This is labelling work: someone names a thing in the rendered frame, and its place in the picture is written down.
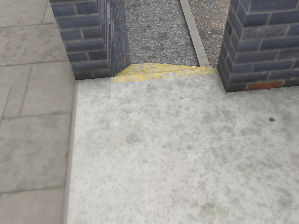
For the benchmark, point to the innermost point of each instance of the stairs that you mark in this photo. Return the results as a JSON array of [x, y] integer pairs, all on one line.
[[153, 68]]

